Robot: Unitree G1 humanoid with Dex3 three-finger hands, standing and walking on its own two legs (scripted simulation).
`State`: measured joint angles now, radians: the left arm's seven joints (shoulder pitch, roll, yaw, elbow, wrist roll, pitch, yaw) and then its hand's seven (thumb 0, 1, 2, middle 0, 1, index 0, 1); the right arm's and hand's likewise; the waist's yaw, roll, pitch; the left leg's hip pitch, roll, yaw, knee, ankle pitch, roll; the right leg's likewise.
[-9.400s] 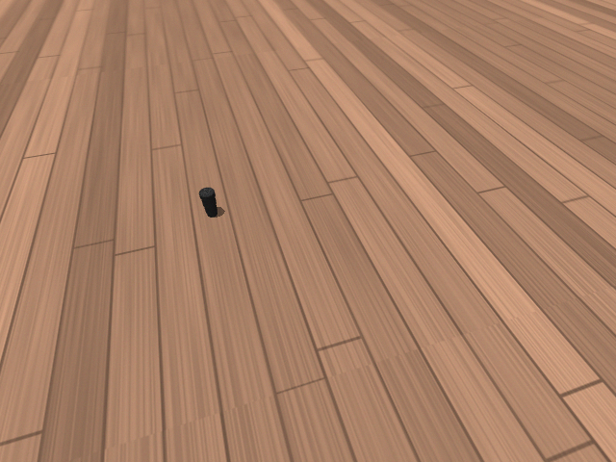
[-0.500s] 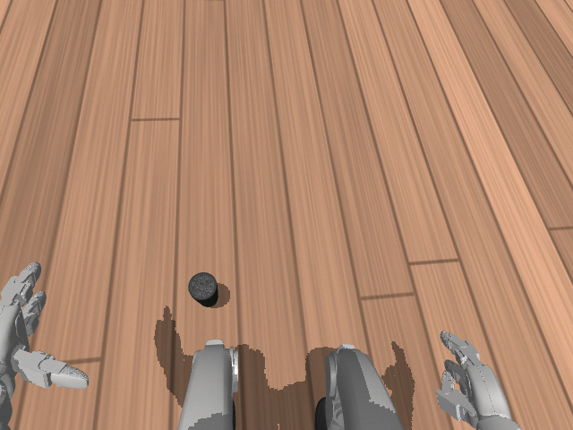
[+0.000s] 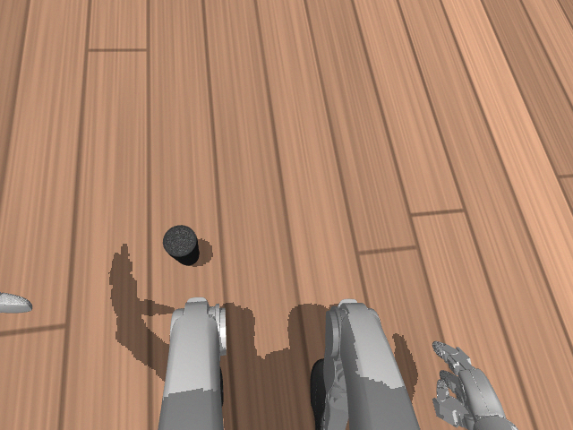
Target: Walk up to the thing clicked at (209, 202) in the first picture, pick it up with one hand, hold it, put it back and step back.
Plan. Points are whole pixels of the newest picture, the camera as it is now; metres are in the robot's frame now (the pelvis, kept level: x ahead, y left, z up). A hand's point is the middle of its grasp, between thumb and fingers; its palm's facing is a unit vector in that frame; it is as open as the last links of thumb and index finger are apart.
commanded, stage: go down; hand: left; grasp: from the side
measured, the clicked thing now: (184, 248) +0.45 +0.22 -0.40
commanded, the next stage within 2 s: approach in 1.00 s
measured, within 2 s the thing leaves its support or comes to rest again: neither
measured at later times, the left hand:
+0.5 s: hand out of the picture +0.36 +0.40 -0.07, palm faces +0.17 -0.98 -0.13, open 17.2 cm
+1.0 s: hand out of the picture +0.36 +0.41 -0.09, palm faces +0.16 -0.98 -0.10, open 17.3 cm
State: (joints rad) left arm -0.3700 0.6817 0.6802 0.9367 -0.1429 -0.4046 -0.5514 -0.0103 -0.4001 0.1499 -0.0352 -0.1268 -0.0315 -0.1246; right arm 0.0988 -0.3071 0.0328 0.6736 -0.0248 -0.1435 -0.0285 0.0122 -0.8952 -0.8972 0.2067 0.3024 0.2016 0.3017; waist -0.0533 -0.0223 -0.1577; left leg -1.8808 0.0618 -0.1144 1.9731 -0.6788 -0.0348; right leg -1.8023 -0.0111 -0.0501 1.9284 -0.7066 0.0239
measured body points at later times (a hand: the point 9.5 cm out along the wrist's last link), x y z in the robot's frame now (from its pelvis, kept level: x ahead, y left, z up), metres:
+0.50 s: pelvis -0.01 +0.00 -0.07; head +0.19 +0.06 +0.33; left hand +0.34 +0.45 -0.06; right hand +0.15 -0.27 -0.17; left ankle +0.07 +0.14 -0.44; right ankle +0.07 -0.13 -0.44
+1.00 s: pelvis -0.02 +0.00 -0.10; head +0.18 +0.07 +0.30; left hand +0.35 +0.46 -0.08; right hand +0.13 -0.28 -0.19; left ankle +0.07 +0.14 -0.44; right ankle +0.07 -0.13 -0.44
